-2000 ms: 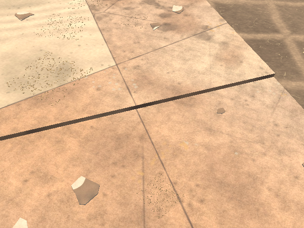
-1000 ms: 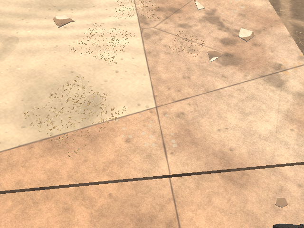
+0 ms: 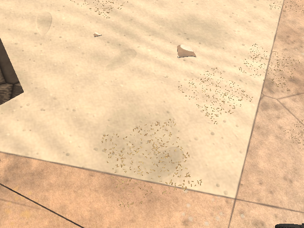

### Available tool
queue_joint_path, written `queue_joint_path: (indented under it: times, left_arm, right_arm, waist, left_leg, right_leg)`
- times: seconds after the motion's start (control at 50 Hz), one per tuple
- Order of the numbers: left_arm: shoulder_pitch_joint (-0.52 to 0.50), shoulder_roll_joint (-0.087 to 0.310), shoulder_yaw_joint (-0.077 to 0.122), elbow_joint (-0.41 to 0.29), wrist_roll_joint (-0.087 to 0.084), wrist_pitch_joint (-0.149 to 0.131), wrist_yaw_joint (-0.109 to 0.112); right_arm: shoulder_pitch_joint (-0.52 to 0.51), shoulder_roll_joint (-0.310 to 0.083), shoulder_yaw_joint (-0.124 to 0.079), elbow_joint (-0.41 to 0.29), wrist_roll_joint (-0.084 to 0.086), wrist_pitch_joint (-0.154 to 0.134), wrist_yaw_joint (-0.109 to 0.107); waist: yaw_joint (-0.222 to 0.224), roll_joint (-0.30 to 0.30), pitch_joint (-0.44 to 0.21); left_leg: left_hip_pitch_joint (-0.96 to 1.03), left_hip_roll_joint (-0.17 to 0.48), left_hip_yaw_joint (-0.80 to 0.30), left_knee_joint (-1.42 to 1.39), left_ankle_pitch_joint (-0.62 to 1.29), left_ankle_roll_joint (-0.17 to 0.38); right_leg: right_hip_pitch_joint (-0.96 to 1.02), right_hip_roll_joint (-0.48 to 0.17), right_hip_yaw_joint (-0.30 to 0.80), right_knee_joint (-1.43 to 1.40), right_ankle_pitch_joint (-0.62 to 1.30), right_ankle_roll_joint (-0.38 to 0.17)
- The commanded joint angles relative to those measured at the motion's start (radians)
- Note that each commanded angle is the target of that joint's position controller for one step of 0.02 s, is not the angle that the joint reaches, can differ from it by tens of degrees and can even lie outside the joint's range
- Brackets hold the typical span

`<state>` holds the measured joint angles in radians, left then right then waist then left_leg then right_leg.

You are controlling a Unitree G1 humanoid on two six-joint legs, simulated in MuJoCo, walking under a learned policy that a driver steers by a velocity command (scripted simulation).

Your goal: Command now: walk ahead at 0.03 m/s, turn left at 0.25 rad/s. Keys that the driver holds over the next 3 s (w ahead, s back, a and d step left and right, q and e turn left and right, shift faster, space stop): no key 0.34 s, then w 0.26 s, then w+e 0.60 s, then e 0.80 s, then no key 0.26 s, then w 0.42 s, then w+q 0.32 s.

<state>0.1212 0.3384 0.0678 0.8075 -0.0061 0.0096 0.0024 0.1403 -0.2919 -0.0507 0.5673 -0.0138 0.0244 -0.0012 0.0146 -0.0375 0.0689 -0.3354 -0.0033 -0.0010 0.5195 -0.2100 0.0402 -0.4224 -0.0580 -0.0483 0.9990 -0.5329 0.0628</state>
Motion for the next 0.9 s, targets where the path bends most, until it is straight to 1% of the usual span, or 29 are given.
queue_joint_path:
  times: [0.02, 0.06, 0.1, 0.16, 0.2, 0.22, 0.24, 0.26, 0.28, 0.3, 0.32, 0.36, 0.4, 0.42, 0.46, 0.48, 0.52, 0.56, 0.58, 0.6, 0.62, 0.64, 0.66, 0.68, 0.7, 0.72, 0.76, 0.82, 0.9]
  left_arm:
    - [0.012, 0.09, 0.023, -0.042, 0.004, 0.005, 0.014]
    - [0.046, 0.065, 0.016, -0.028, 0.0, 0.009, 0.015]
    - [0.03, 0.039, 0.003, -0.026, 0.0, 0.012, 0.016]
    - [0.01, 0.041, -0.002, -0.03, -0.001, 0.016, 0.014]
    - [0.037, 0.036, -0.004, -0.016, 0.001, 0.015, 0.01]
    - [0.062, 0.025, -0.009, -0.003, 0.01, 0.01, 0.005]
    - [0.068, 0.04, -0.01, 0.0, 0.027, 0.006, 0.003]
    - [0.068, 0.102, -0.002, -0.007, 0.033, 0.005, 0.006]
    - [0.021, 0.111, 0.002, 0.01, 0.022, 0.001, 0.003]
    - [-0.018, 0.054, -0.01, -0.008, 0.021, -0.007, -0.004]
    - [-0.013, 0.039, -0.016, 0.003, 0.029, -0.016, -0.005]
    - [0.014, 0.043, -0.019, 0.026, 0.025, -0.033, -0.003]
    - [0.067, 0.069, -0.011, 0.047, 0.01, -0.032, 0.009]
    - [0.09, 0.084, -0.006, 0.049, 0.005, -0.03, 0.015]
    - [0.133, 0.121, 0.007, 0.058, -0.003, -0.033, 0.026]
    - [0.142, 0.126, 0.011, 0.061, -0.008, -0.037, 0.03]
    - [0.13, 0.115, 0.013, 0.055, -0.013, -0.046, 0.03]
    - [0.054, 0.109, 0.014, 0.037, -0.03, -0.044, 0.021]
    - [0.046, 0.095, 0.012, 0.036, -0.027, -0.041, 0.018]
    - [0.042, 0.06, 0.003, 0.034, -0.018, -0.044, 0.014]
    - [0.03, -0.017, -0.021, 0.017, -0.006, -0.05, 0.007]
    - [0.006, -0.018, -0.023, -0.026, -0.02, -0.067, 0.014]
    - [0.018, 0.035, -0.005, -0.013, -0.044, -0.08, 0.015]
    - [0.04, 0.041, 0.0, 0.003, -0.059, -0.088, 0.006]
    - [0.05, 0.033, 0.001, 0.017, -0.055, -0.093, 0.001]
    - [0.036, 0.031, 0.006, 0.02, -0.046, -0.094, -0.003]
    - [0.058, -0.002, 0.006, 0.038, -0.037, -0.082, -0.023]
    - [0.032, -0.044, -0.003, 0.019, -0.031, -0.059, -0.037]
    - [-0.156, -0.088, -0.034, -0.085, -0.015, -0.055, -0.039]
  right_arm:
    - [-0.013, -0.143, -0.037, -0.037, 0.006, -0.025, -0.01]
    - [-0.041, -0.12, -0.029, -0.028, -0.003, -0.026, -0.013]
    - [-0.047, -0.113, -0.028, -0.01, -0.002, -0.025, -0.014]
    - [-0.03, -0.116, -0.027, 0.028, -0.004, -0.021, -0.01]
    - [-0.052, -0.1, -0.018, 0.049, 0.003, -0.02, -0.007]
    - [-0.056, -0.083, -0.011, 0.062, 0.011, -0.021, -0.005]
    - [-0.016, -0.06, -0.003, 0.084, 0.007, -0.026, -0.002]
    - [0.02, -0.052, 0.0, 0.096, -0.01, -0.032, 0.002]
    - [0.057, -0.033, -0.001, 0.105, -0.015, -0.031, 0.002]
    - [-0.005, -0.069, -0.005, 0.115, -0.021, -0.027, -0.003]
    - [-0.037, -0.082, -0.013, 0.113, -0.012, -0.022, -0.008]
    - [-0.023, -0.07, -0.013, 0.133, -0.008, -0.009, -0.02]
    - [-0.01, -0.064, -0.019, 0.151, 0.003, -0.008, -0.024]
    - [-0.01, -0.056, -0.02, 0.155, 0.008, -0.016, -0.024]
    - [-0.024, -0.033, -0.022, 0.151, 0.026, -0.044, -0.016]
    - [-0.036, -0.033, -0.024, 0.149, 0.031, -0.058, -0.01]
    - [-0.031, -0.031, -0.026, 0.154, 0.04, -0.079, 0.002]
    - [0.057, -0.025, -0.03, 0.203, 0.04, -0.093, 0.011]
    - [0.132, -0.034, -0.041, 0.25, 0.033, -0.094, 0.012]
    - [0.216, -0.053, -0.053, 0.287, 0.029, -0.092, 0.012]
    - [0.322, -0.128, -0.074, 0.301, 0.025, -0.094, 0.0]
    - [0.401, -0.214, -0.091, 0.305, 0.02, -0.103, 0.009]
    - [0.356, -0.14, -0.066, 0.299, 0.01, -0.119, 0.007]
    - [0.305, -0.089, -0.05, 0.287, 0.009, -0.131, 0.002]
    - [0.262, -0.074, -0.043, 0.28, 0.009, -0.137, 0.002]
    - [0.236, -0.06, -0.036, 0.283, 0.009, -0.138, 0.003]
    - [0.261, -0.017, -0.02, 0.3, -0.006, -0.129, 0.001]
    - [0.302, -0.031, -0.02, 0.325, -0.009, -0.121, -0.011]
    - [0.278, -0.062, -0.017, 0.32, -0.008, -0.109, -0.028]
  waist:
    - [-0.006, 0.164, -0.183]
    - [0.013, 0.175, -0.19]
    - [-0.003, 0.179, -0.183]
    - [-0.029, 0.186, -0.174]
    - [-0.007, 0.176, -0.157]
    - [0.016, 0.158, -0.146]
    - [0.009, 0.12, -0.143]
    - [-0.032, 0.016, -0.137]
    - [-0.084, -0.114, -0.118]
    - [-0.043, -0.081, -0.081]
    - [-0.031, -0.069, -0.07]
    - [-0.022, -0.058, -0.078]
    - [-0.006, -0.069, -0.045]
    - [0.006, -0.086, -0.012]
    - [0.021, -0.156, 0.045]
    - [0.028, -0.158, 0.071]
    - [0.018, -0.133, 0.075]
    - [-0.042, -0.106, 0.04]
    - [-0.07, -0.087, 0.005]
    - [-0.099, -0.042, -0.035]
    - [-0.132, 0.17, -0.073]
    - [-0.158, 0.361, -0.101]
    - [-0.129, 0.222, -0.051]
    - [-0.097, 0.165, -0.003]
    - [-0.075, 0.131, 0.007]
    - [-0.064, 0.119, 0.028]
    - [-0.059, 0.154, -0.007]
    - [-0.058, 0.109, 0.009]
    - [-0.087, 0.089, 0.074]
  left_leg:
    - [0.196, 0.24, -0.204, -0.15, 0.555, 0.195]
    - [0.173, 0.214, -0.167, -0.154, 0.541, 0.192]
    - [0.17, 0.205, -0.162, -0.149, 0.484, 0.189]
    - [0.164, 0.224, -0.209, -0.152, 0.38, 0.202]
    - [0.131, 0.209, -0.219, -0.142, 0.273, 0.18]
    - [0.098, 0.184, -0.208, -0.136, 0.189, 0.146]
    - [0.063, 0.147, -0.196, -0.132, 0.092, 0.091]
    - [0.029, 0.082, -0.145, -0.078, -0.022, 0.039]
    - [0.103, 0.024, -0.072, -0.099, -0.072, -0.006]
    - [0.163, 0.022, -0.073, -0.084, -0.031, -0.026]
    - [0.176, 0.024, -0.071, -0.072, -0.004, -0.02]
    - [0.179, 0.019, -0.069, -0.067, -0.026, -0.006]
    - [0.09, -0.025, -0.023, -0.011, -0.236, 0.001]
    - [0.01, -0.042, 0.0, 0.038, -0.296, 0.002]
    - [-0.112, -0.036, 0.05, 0.187, -0.239, -0.001]
    - [-0.15, 0.001, 0.023, 0.233, -0.231, 0.006]
    - [-0.179, 0.036, 0.007, 0.21, -0.29, 0.026]
    - [0.05, 0.01, 0.058, 0.002, -0.143, 0.039]
    - [0.204, -0.03, 0.087, -0.05, -0.032, 0.027]
    - [0.318, -0.019, 0.053, -0.062, -0.014, 0.026]
    - [0.464, 0.163, -0.241, -0.196, -0.131, 0.089]
    - [0.539, 0.366, -0.626, -0.34, -0.242, 0.228]
    - [0.504, 0.405, -0.642, -0.337, -0.279, 0.259]
    - [0.489, 0.371, -0.526, -0.333, -0.27, 0.216]
    - [0.473, 0.331, -0.417, -0.347, -0.209, 0.17]
    - [0.464, 0.303, -0.317, -0.355, -0.07, 0.131]
    - [0.448, 0.245, -0.143, -0.338, 0.198, 0.086]
    - [0.412, 0.248, -0.032, -0.351, 0.337, 0.1]
    - [0.286, 0.228, 0.092, -0.422, 0.353, 0.08]
  right_leg:
    - [-0.075, -0.012, 0.068, 0.093, 0.063, 0.021]
    - [-0.01, -0.001, 0.06, 0.0, 0.11, 0.034]
    - [0.044, 0.0, 0.056, -0.138, 0.124, 0.034]
    - [0.109, 0.005, 0.05, -0.278, 0.142, 0.023]
    - [0.182, 0.014, 0.039, -0.425, 0.228, 0.004]
    - [0.255, 0.021, 0.03, -0.562, 0.352, -0.014]
    - [0.323, -0.01, 0.076, -0.618, 0.475, -0.036]
    - [0.35, -0.097, 0.16, -0.61, 0.62, -0.071]
    - [0.209, -0.115, 0.164, -0.61, 0.414, -0.124]
    - [0.131, -0.082, 0.157, -0.642, 0.269, -0.121]
    - [0.111, -0.065, 0.141, -0.652, 0.226, -0.098]
    - [0.129, -0.041, 0.119, -0.655, 0.177, -0.078]
    - [0.136, -0.045, 0.145, -0.668, -0.046, -0.111]
    - [0.147, -0.082, 0.205, -0.702, -0.162, -0.144]
    - [0.188, -0.233, 0.408, -0.811, -0.292, -0.24]
    - [0.187, -0.281, 0.468, -0.834, -0.267, -0.274]
    - [0.233, -0.285, 0.448, -0.831, -0.155, -0.275]
    - [0.153, -0.202, 0.302, -0.79, -0.019, -0.225]
    - [0.093, -0.151, 0.234, -0.726, 0.056, -0.203]
    - [0.044, -0.106, 0.168, -0.615, 0.136, -0.174]
    - [-0.112, 0.006, 0.047, -0.3, 0.193, -0.102]
    - [-0.302, 0.101, 0.044, -0.016, -0.001, -0.07]
    - [-0.388, 0.059, 0.169, 0.176, -0.031, -0.087]
    - [-0.438, 0.026, 0.215, 0.223, 0.069, -0.118]
    - [-0.443, 0.002, 0.222, 0.209, 0.172, -0.134]
    - [-0.447, -0.012, 0.226, 0.171, 0.25, -0.138]
    - [-0.394, -0.016, 0.18, 0.185, 0.328, -0.124]
    - [-0.448, -0.023, 0.149, 0.217, 0.365, -0.084]
    - [-0.388, -0.013, 0.034, -0.047, 0.457, -0.068]
